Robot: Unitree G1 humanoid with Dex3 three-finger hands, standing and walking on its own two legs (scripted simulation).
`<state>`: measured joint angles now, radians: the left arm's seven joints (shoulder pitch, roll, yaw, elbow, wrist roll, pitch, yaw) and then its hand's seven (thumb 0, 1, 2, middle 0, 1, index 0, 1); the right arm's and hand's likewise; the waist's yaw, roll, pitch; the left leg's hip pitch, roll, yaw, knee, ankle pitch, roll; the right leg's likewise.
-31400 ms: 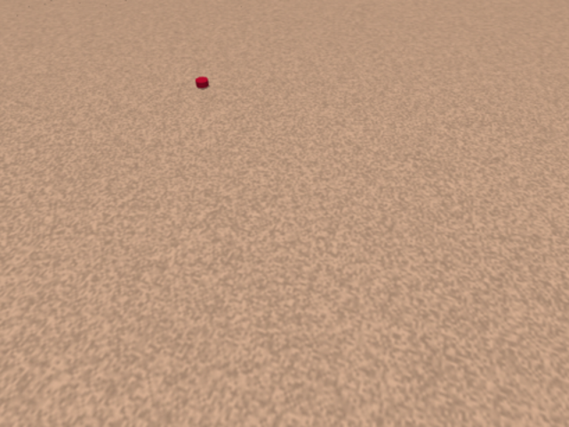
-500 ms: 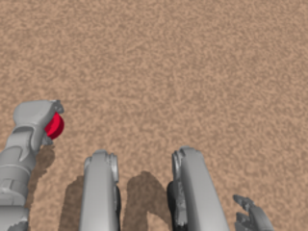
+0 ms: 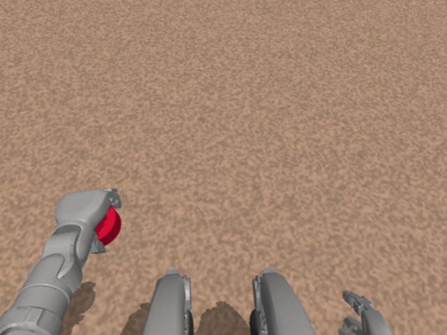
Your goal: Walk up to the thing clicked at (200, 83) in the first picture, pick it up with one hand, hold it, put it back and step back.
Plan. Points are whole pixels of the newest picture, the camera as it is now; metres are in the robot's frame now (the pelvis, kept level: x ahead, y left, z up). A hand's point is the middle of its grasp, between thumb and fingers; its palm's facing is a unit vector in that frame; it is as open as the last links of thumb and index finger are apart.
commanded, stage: lift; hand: left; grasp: from above
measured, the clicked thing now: (96, 223) +0.35 +0.26 -0.11
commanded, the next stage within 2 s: hold in 0.56 s
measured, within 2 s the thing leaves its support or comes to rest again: neither
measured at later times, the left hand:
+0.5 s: hand (85, 196) +0.35 +0.23 +0.03, palm faces -0.44 -0.09 -0.89, open 10.3 cm
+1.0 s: hand (72, 176) +0.36 +0.23 +0.08, palm faces -0.44 -0.07 -0.89, open 10.3 cm
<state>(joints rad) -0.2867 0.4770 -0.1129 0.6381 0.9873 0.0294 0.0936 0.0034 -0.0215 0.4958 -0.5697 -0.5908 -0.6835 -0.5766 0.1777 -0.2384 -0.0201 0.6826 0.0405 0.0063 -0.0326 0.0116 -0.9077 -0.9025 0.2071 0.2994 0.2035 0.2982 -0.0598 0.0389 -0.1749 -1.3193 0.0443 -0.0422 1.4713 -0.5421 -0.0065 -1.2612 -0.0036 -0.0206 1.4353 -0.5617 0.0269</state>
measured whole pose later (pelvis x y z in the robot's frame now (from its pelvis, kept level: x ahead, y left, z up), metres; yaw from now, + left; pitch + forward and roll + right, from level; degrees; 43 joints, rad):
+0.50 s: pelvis +0.04 +0.00 +0.11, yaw +0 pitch +12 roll -1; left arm -0.29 0.38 -0.17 0.80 1.00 0.04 0.15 0.01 -0.04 0.54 -0.55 -0.61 -0.66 -0.61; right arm 0.26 -0.25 -0.04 0.73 0.03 -0.01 -0.04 0.01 -0.90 -0.90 0.21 0.30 0.20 0.30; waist -0.06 0.03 -0.10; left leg -0.75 0.04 0.00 0.94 -0.40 -0.01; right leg -0.71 -0.01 0.00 0.91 -0.41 0.03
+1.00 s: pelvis +0.06 +0.00 +0.14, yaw +0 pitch +7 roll +0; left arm -0.28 0.38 -0.20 0.78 1.01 0.03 0.10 0.02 -0.07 0.60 -0.54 -0.63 -0.65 -0.64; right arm 0.24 -0.25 -0.05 0.72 0.04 0.02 -0.03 0.01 -0.90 -0.90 0.21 0.30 0.20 0.30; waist -0.03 0.03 -0.07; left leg -0.49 0.03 0.03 0.70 -0.33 0.00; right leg -0.46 -0.02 0.02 0.68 -0.34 0.03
